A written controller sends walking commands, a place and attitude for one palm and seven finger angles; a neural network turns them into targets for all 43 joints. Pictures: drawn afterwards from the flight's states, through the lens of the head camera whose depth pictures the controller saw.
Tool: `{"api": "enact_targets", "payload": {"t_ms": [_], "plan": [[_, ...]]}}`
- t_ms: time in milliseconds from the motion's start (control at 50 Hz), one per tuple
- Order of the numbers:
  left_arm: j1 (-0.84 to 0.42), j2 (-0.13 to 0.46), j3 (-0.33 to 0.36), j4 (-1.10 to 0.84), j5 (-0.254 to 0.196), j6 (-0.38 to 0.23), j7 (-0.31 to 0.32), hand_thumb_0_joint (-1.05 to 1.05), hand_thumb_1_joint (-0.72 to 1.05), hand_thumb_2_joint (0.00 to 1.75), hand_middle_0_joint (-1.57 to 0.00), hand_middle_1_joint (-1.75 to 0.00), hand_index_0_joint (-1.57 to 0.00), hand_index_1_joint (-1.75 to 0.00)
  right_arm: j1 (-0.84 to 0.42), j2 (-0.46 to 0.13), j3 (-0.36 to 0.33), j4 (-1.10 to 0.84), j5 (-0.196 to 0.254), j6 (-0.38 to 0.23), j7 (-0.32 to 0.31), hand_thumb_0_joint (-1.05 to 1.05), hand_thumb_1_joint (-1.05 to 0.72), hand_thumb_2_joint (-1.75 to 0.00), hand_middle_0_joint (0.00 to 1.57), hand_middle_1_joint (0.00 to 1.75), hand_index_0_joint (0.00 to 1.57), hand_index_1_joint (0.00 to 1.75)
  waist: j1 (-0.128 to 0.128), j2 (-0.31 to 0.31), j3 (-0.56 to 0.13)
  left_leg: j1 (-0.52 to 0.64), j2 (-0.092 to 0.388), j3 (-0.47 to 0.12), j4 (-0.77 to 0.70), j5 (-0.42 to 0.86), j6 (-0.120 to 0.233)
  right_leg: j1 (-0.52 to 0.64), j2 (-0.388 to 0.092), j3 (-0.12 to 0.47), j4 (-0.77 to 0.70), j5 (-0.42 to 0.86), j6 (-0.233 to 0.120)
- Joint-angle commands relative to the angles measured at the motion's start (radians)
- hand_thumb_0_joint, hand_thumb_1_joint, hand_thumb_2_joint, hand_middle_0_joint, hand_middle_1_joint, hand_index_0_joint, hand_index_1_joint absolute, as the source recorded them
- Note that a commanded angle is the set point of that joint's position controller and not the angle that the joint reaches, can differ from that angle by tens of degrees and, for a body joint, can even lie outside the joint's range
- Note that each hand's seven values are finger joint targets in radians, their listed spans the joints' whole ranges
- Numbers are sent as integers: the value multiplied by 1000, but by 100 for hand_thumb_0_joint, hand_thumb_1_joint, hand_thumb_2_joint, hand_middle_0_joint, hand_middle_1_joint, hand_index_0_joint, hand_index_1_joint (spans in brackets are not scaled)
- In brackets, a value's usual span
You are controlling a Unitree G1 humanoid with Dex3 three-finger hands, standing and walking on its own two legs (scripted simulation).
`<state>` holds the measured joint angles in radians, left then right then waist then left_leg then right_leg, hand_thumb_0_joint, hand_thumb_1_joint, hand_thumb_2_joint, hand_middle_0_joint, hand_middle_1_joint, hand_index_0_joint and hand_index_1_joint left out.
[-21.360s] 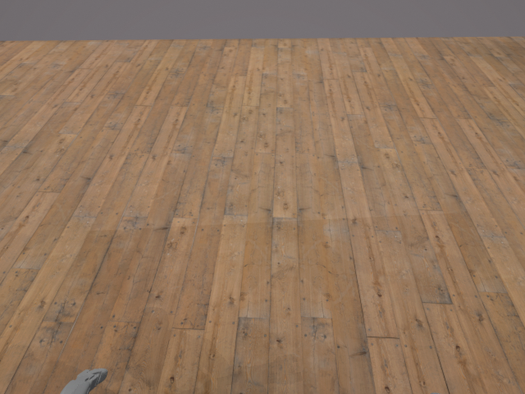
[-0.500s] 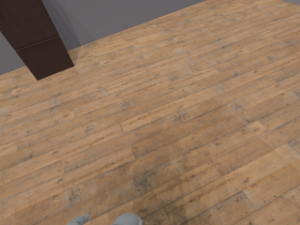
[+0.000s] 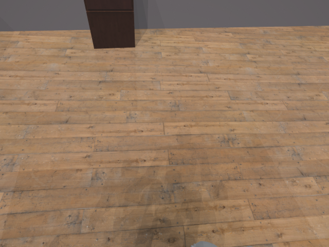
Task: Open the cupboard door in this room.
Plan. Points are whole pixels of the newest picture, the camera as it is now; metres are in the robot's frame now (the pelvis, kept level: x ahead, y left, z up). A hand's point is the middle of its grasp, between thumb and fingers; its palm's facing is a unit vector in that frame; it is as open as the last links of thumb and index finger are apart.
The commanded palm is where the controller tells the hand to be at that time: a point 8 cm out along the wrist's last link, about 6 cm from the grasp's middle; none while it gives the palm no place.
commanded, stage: turn or walk to find it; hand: left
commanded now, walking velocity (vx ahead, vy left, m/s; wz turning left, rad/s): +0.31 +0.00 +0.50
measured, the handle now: out of the picture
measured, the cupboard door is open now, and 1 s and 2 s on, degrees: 0 0 0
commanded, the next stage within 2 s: none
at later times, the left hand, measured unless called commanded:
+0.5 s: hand (109, 226) +0.18 +0.16 -0.13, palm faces +0.21 -0.94 -0.25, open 7.4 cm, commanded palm none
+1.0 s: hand out of the picture +0.08 +0.12 -0.17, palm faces +0.54 -0.83 -0.15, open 7.4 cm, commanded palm none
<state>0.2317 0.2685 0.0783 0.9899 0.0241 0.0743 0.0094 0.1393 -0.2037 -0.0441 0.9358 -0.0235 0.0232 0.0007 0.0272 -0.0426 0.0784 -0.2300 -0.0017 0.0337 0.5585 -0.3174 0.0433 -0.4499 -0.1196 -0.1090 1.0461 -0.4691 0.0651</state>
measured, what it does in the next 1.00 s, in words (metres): walks ahead, turning left: right foot, then left foot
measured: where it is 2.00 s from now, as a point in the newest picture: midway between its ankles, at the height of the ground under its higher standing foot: (133, 168)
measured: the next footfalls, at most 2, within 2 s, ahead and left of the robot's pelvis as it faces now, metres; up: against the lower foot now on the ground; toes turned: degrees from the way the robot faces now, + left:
right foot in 0.40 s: +0.17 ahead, -0.15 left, +0.00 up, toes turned +6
left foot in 0.94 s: +0.33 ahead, +0.17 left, +0.00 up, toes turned +32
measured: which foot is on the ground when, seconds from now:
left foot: down 0.00-0.40, up 0.42-0.92, down 0.94-1.00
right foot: up 0.00-0.38, down 0.40-0.96, up 0.98-1.00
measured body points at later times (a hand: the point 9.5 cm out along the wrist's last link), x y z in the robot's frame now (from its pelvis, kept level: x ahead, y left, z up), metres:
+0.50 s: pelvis +0.09 -0.05 +0.00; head +0.12 -0.08 +0.45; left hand +0.17 +0.21 -0.11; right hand +0.09 -0.31 -0.17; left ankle +0.01 +0.07 -0.67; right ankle +0.13 -0.15 -0.73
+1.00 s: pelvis +0.27 +0.05 -0.02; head +0.31 +0.07 +0.43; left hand +0.05 +0.16 -0.16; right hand +0.51 -0.08 -0.15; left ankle +0.30 +0.15 -0.74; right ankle +0.17 -0.14 -0.67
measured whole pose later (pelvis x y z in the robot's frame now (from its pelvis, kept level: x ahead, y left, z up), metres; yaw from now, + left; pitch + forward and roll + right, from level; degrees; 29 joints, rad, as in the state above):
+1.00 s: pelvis +0.27 +0.05 -0.02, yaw +26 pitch -1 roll +0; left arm 0.50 0.12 0.01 1.17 0.02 -0.04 0.00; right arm 0.04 -0.19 -0.03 0.95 -0.03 -0.06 0.02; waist 0.08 0.00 0.12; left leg -0.41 0.00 0.14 0.67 -0.23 0.08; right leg -0.12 -0.16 -0.17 0.98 -0.51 0.03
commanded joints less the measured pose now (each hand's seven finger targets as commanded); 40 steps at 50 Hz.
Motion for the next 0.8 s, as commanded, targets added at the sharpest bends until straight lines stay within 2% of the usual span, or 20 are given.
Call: {"api": "enact_targets", "payload": {"t_ms": [0,60,180,240,300,320,340,360,380,400,420,440,460,480,500,520,560,600,680,780], "plan": [[-53,64,6,-92,0,-50,-21,0,90,90,-20,-30,-20,-30,87,-194,-42,-38,4,-34,-15,0,-90,-90,20,30,20,30,-49,177,-79,156,222,-277,-289,195,93,-168,6,69,99,118,19],[-71,70,5,-100,3,-61,-27,0,90,90,-20,-30,-20,-30,137,-188,-45,-28,6,-46,-12,0,-90,-90,20,30,20,30,-59,155,-59,178,222,-317,-330,72,110,-207,5,80,82,158,28],[-191,53,0,-157,-1,-80,-34,0,90,90,-20,-30,-20,-30,230,-182,-53,-3,1,-62,-11,0,-90,-90,20,30,20,30,-91,164,-8,180,242,-417,-353,53,158,-233,1,97,-69,134,35],[-231,42,-5,-182,-4,-90,-39,0,90,90,-20,-30,-20,-30,237,-185,-58,2,-2,-63,-11,0,-90,-90,20,30,20,30,-93,178,-19,166,232,-430,-333,56,163,-173,12,86,-212,107,36],[-190,27,-5,-180,-8,-99,-42,0,90,90,-20,-30,-20,-30,202,-189,-59,3,-4,-61,-11,0,-90,-90,20,30,20,30,-63,198,-41,56,196,-410,-277,105,140,21,53,47,-385,109,28],[-144,32,-2,-165,-8,-102,-44,0,90,90,-20,-30,-20,-30,182,-187,-59,3,-4,-59,-10,0,-90,-90,20,30,20,30,-37,182,-52,-7,171,-391,-238,110,122,132,77,28,-448,137,26],[-66,35,1,-136,-8,-106,-42,0,90,90,-20,-30,-20,-30,164,-179,-58,3,-2,-57,-11,0,-90,-90,20,30,20,30,1,147,-74,-103,137,-368,-165,87,96,293,94,14,-526,206,22],[43,71,14,-102,-6,-116,-35,0,90,90,-20,-30,-20,-30,154,-155,-55,2,3,-59,-10,0,-90,-90,20,30,20,30,53,54,-110,-240,76,-321,-46,-10,56,504,45,59,-619,232,11],[177,178,35,-70,7,-129,-20,0,90,90,-20,-30,-20,-30,172,-86,-41,-9,12,-67,-4,0,-90,-90,20,30,20,30,104,-195,-206,-412,-29,-181,233,-164,-2,724,-204,306,-726,25,-51],[231,231,42,-61,-2,-125,-10,0,90,90,-20,-30,-20,-30,130,-82,-40,-47,9,-70,-1,0,-90,-90,20,30,20,30,119,-302,-199,-520,-56,-102,453,-292,-24,692,-401,599,-843,-92,-126],[169,213,35,-78,-10,-117,-4,0,90,90,-20,-30,-20,-30,100,-122,-55,-55,2,-60,7,0,-90,-90,20,30,20,30,86,-163,-88,-530,4,-126,568,-240,-25,537,-424,589,-906,-239,-154],[91,178,35,-94,-8,-129,-3,0,90,90,-20,-30,-20,-30,113,-118,-58,-38,-2,-54,17,0,-90,-90,20,30,20,30,51,-186,-42,-517,48,-128,634,-139,-21,417,-388,565,-925,-322,-146],[44,140,23,-97,-5,-135,-2,0,90,90,-20,-30,-20,-30,117,-103,-57,-18,-5,-46,23,0,-90,-90,20,30,20,30,20,-139,11,-505,67,-115,682,-70,-28,330,-363,506,-932,-305,-134],[7,91,8,-96,-7,-141,-3,0,90,90,-20,-30,-20,-30,137,-89,-58,3,-9,-35,31,0,-90,-90,20,30,20,30,-12,-102,39,-465,86,-105,691,7,-38,267,-312,363,-924,-188,-108],[1,54,-3,-92,-7,-147,-4,0,90,90,-20,-30,-20,-30,165,-65,-54,21,-11,-27,36,0,-90,-90,20,30,20,30,-31,-80,31,-430,83,-92,687,62,-47,252,-253,239,-906,-48,-86],[11,43,-6,-79,-7,-151,-4,0,90,90,-20,-30,-20,-30,199,-46,-52,34,-8,-24,39,0,-90,-90,20,30,20,30,-46,-81,9,-422,79,-80,685,97,-53,275,-219,155,-890,45,-77],[67,22,-11,-52,-3,-160,-3,0,90,90,-20,-30,-20,-30,186,-40,-49,37,-7,-19,40,0,-90,-90,20,30,20,30,-38,-111,4,-451,77,-59,673,153,-70,322,-187,57,-882,186,-73],[113,8,-17,-24,-1,-165,-1,0,90,90,-20,-30,-20,-30,141,-43,-48,20,-6,-16,41,0,-90,-90,20,30,20,30,-31,-131,28,-489,89,-50,647,185,-77,341,-185,22,-890,257,-87],[194,-4,-25,20,4,-176,5,0,90,90,-20,-30,-20,-30,15,-29,-34,-13,-6,-18,47,0,-90,-90,20,30,20,30,-11,-76,83,-528,115,-20,530,211,-77,381,-202,-21,-888,417,-118],[297,11,-37,76,6,-170,12,0,90,90,-20,-30,-20,-30,-153,-1,0,-54,-3,-37,54,0,-90,-90,20,30,20,30,40,-97,88,-458,89,70,206,171,-47,501,-199,-75,-827,704,-140]]}}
